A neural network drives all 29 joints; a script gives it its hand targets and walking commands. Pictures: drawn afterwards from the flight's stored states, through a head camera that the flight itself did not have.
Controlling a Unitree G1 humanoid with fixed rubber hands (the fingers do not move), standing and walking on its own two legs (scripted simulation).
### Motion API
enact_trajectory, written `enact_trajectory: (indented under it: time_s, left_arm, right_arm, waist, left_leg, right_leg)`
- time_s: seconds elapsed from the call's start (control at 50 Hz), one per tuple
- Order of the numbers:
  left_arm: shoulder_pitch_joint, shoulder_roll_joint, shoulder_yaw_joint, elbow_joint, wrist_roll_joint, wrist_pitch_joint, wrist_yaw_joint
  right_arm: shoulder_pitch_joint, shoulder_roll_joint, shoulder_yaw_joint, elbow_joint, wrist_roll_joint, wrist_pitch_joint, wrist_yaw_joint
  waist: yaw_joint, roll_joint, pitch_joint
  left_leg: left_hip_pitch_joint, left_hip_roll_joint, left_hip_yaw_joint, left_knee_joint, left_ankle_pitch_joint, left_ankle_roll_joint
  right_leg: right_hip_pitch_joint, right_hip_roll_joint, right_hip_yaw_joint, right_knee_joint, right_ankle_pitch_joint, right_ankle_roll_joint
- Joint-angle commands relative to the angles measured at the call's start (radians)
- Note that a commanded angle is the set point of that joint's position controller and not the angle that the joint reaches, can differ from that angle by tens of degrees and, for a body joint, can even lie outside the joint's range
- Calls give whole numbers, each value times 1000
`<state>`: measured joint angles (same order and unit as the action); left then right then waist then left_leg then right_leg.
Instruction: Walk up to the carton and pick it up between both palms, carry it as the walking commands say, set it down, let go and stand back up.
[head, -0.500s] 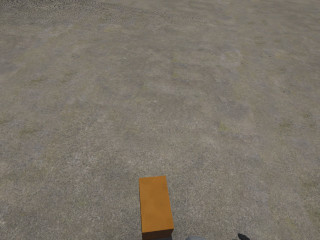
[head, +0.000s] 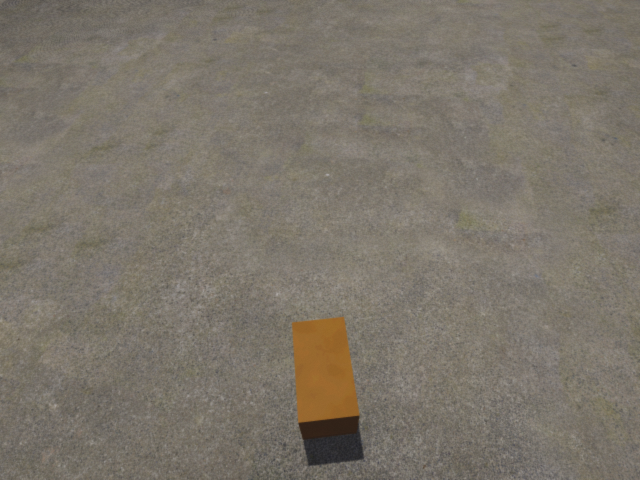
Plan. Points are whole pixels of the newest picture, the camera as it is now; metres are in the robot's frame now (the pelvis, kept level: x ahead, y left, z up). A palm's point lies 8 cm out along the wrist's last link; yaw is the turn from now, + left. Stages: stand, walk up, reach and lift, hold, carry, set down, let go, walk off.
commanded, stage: walk up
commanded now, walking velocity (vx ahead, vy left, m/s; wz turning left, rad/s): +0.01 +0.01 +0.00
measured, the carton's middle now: (323, 377) +0.48 +0.01 -0.68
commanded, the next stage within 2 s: stand in 1.20 s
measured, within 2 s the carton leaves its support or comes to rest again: neither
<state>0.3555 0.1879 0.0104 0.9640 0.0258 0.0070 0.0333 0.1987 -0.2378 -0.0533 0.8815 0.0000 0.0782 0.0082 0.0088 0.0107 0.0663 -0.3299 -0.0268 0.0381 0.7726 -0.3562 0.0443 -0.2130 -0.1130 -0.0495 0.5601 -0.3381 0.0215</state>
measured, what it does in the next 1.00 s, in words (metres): steps on the spot: left foot, then right foot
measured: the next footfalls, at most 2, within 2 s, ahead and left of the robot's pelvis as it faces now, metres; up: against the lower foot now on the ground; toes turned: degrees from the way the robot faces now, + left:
left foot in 0.08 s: +0.02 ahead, +0.12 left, +0.00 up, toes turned +2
right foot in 0.54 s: +0.01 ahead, -0.10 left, +0.00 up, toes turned -5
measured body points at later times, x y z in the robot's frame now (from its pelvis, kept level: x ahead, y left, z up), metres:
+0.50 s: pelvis -0.01 +0.02 +0.00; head +0.00 +0.02 +0.45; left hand +0.00 +0.26 -0.15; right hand +0.04 -0.21 -0.14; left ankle -0.02 +0.11 -0.74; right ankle -0.03 -0.10 -0.73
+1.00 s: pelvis +0.00 +0.07 +0.00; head +0.03 +0.08 +0.45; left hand +0.01 +0.31 -0.16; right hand +0.09 -0.18 -0.13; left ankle +0.01 +0.16 -0.74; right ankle -0.03 -0.09 -0.72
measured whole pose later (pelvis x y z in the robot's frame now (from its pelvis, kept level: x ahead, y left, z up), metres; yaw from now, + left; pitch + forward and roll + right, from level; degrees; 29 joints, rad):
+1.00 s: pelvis +0.00 +0.07 +0.00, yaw +0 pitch +0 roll -1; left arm 0.32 0.19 0.01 0.96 0.02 0.03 0.03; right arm 0.20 -0.22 -0.04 0.88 0.00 0.04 0.00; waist 0.01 0.00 0.05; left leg -0.27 0.00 0.06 0.55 -0.28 0.05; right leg -0.23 -0.09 -0.06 0.61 -0.41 0.05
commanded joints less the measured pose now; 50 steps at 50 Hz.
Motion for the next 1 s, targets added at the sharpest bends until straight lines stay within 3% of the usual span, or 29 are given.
enact_trajectory:
  time_s: [0.0, 0.04, 0.08, 0.16, 0.2, 0.28, 0.3, 0.34, 0.38, 0.42, 0.46, 0.48, 0.5, 0.52, 0.54, 0.56, 0.58, 0.6, 0.64, 0.66, 0.68, 0.7, 0.76, 0.8, 0.86, 0.88, 0.9, 0.96, 0.98]
  left_arm:
    - [-22, 159, 47, -20, -17, 0, -1]
    - [14, 57, 24, -42, -28, -7, -7]
    - [0, 68, 31, -32, -24, 24, -1]
    - [-64, 107, 39, -43, -16, 23, -16]
    - [-37, 86, 36, -30, -18, 28, -16]
    - [-81, 74, 33, -23, -12, 40, -16]
    - [-77, 73, 33, -21, -10, 43, -20]
    - [-83, 81, 43, -37, -8, 43, -24]
    - [-34, 78, 32, -27, -10, 30, -17]
    - [22, 77, 42, -10, -1, 7, -24]
    - [113, 97, 40, 25, -2, -7, -11]
    - [172, 200, 70, 30, 0, -10, 10]
    - [181, 264, 68, 32, -1, -6, 29]
    - [130, 251, 63, 13, -1, -3, 31]
    - [34, 189, 39, -2, -10, -24, 30]
    - [43, 187, 48, 0, -8, -26, 28]
    - [-40, 105, 22, -21, -7, -30, 20]
    - [55, 156, 44, -7, -9, -31, 27]
    - [110, 162, 40, 4, -7, -23, 23]
    - [84, 110, 29, 7, -6, -23, 18]
    - [91, 111, 21, 20, -9, -24, 15]
    - [56, 74, 13, 31, 3, -19, 9]
    - [42, 148, 34, 4, 5, -16, 1]
    - [-18, 162, 45, -4, 15, -6, -4]
    - [-52, 182, 60, -37, -4, 5, 1]
    - [-47, 156, 51, -39, -22, 10, -1]
    - [6, 63, 35, -47, -16, 22, -4]
    - [-13, 74, 29, -15, -13, 37, -15]
    - [-26, 88, 35, -6, -9, 35, -25]
  right_arm:
    - [49, -43, 19, 7, 3, -49, -22]
    - [170, -137, -18, 37, -20, -67, -41]
    - [79, -112, -9, 34, -15, -63, -46]
    - [87, -112, 5, 32, -13, -88, -51]
    - [119, -69, 8, 43, -14, -95, -50]
    - [118, -51, 17, 47, -13, -82, -54]
    - [106, -50, 2, 25, -20, -79, -50]
    - [95, -69, 1, 21, -23, -74, -48]
    - [18, -94, -5, -4, -26, -77, -44]
    - [15, -94, -15, 9, -16, -65, -32]
    - [-52, -55, 2, -7, -14, -66, -28]
    - [-63, -38, -2, -23, -17, -65, -22]
    - [-82, -41, -7, -35, -29, -43, -22]
    - [-82, -91, -30, -34, -32, -30, -15]
    - [-17, -62, -22, -16, -18, -36, -12]
    - [-22, -69, -23, -14, -17, -26, -2]
    - [33, -9, 2, -15, -5, -46, -10]
    - [24, -60, -27, 9, -17, -33, -11]
    - [-25, -28, -12, -18, -15, -16, 8]
    - [-43, 16, 11, -15, -4, -29, 4]
    - [-29, 1, -14, -12, -8, -28, 3]
    - [-75, 40, 17, -16, 2, -34, -1]
    - [-59, -14, 9, -10, 2, -21, 1]
    - [-5, -18, 10, -6, 8, -21, -2]
    - [75, -92, -3, 2, -7, -54, -10]
    - [141, -161, -18, 32, -24, -64, -17]
    - [106, -180, -20, 10, -23, -79, -25]
    - [45, -62, 21, 29, -16, -84, -37]
    - [67, -91, 17, 34, -14, -88, -38]
  waist:
    - [-21, -168, -90]
    - [-32, 214, -115]
    - [-11, 103, -31]
    - [-27, 193, -72]
    - [-26, 203, -131]
    - [-43, 121, -36]
    - [-28, 173, -2]
    - [-36, 88, 27]
    - [7, 121, 29]
    - [44, 93, -52]
    - [88, -10, -34]
    - [121, -175, -65]
    - [120, -175, 31]
    - [86, -45, 94]
    - [47, -141, 57]
    - [35, -165, 32]
    - [1, -214, -40]
    - [28, -97, -62]
    - [42, -205, -43]
    - [43, -254, -42]
    - [31, -229, -25]
    - [39, -261, -41]
    - [38, -231, -9]
    - [8, -316, 23]
    - [-31, -164, -83]
    - [-55, 127, -105]
    - [-21, 220, -100]
    - [-2, 88, -76]
    - [-11, 115, -109]
  left_leg:
    - [213, 49, 17, -458, 172, -25]
    - [349, 340, -307, -440, 590, 20]
    - [193, 354, -314, -509, 421, 103]
    - [281, 233, -190, -456, 696, 50]
    - [336, 253, -168, -424, 749, 56]
    - [256, 258, -203, -520, 301, 90]
    - [150, 233, -186, -551, 174, 85]
    - [110, 254, -241, -600, 23, 85]
    - [47, 271, -237, -590, -7, 104]
    - [-24, 202, -172, -534, -174, 77]
    - [-63, 132, -89, -402, -78, 31]
    - [-156, 15, 26, -130, -22, -28]
    - [-271, 20, -23, 48, -152, -61]
    - [-248, 30, -57, 194, -170, -67]
    - [-183, 34, -75, 180, -98, -54]
    - [-185, 29, -61, 251, -114, -64]
    - [-89, 46, -45, 153, -46, -37]
    - [-161, 27, -38, 206, -38, -56]
    - [-208, 44, -29, 183, -12, -70]
    - [-160, 36, -13, 71, 33, -52]
    - [-146, 18, 7, 85, 45, -54]
    - [-46, 18, 10, -47, 38, -54]
    - [-28, 7, 60, -65, 29, -61]
    - [37, 20, 62, -156, 36, -58]
    - [193, 36, 41, -326, 177, -11]
    - [235, 197, -158, -385, 379, 16]
    - [235, 380, -416, -498, 413, 54]
    - [205, 300, -289, -542, 318, 60]
    - [238, 279, -277, -532, 348, 25]
  right_leg:
    - [61, -111, 113, -87, 389, -110]
    - [-184, 44, 24, 89, -156, -12]
    - [-158, 49, 55, 154, -171, -18]
    - [-139, 76, 21, 132, -87, -22]
    - [-126, 80, 14, 140, -94, -11]
    - [-156, 80, -9, 84, -43, -4]
    - [-119, 67, 16, 129, -36, 4]
    - [-111, 92, 0, 100, 2, -5]
    - [-48, 79, 5, 66, -8, -14]
    - [116, 85, -38, 5, 36, -13]
    - [183, 2, 56, -153, 35, -44]
    - [234, -224, 361, -324, -28, -90]
    - [142, -408, 526, -363, 118, -101]
    - [28, -388, 508, -319, 301, -174]
    - [39, -290, 320, -292, 501, -175]
    - [64, -283, 310, -257, 583, -185]
    - [69, -171, 141, -261, 583, -149]
    - [132, -210, 229, -213, 679, -139]
    - [171, -213, 206, -199, 779, -123]
    - [168, -151, 98, -228, 771, -108]
    - [129, -155, 108, -201, 830, -106]
    - [90, -103, 66, -239, 680, -122]
    - [52, -160, 72, -223, 672, -137]
    - [-22, -159, 83, -228, 467, -133]
    - [-54, -124, 25, -75, 164, -78]
    - [-134, -71, -10, 92, 13, -41]
    - [-205, 56, 3, 185, -229, -21]
    - [-131, 57, 69, 167, -137, -9]
    - [-130, 59, 68, 169, -102, 3]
